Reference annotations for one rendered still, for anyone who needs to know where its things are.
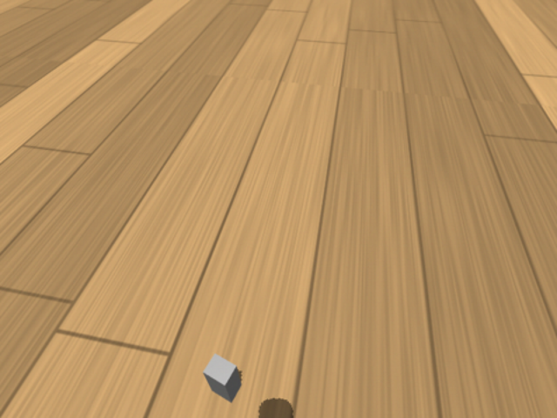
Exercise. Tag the carton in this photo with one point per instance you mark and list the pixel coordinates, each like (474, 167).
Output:
(223, 377)

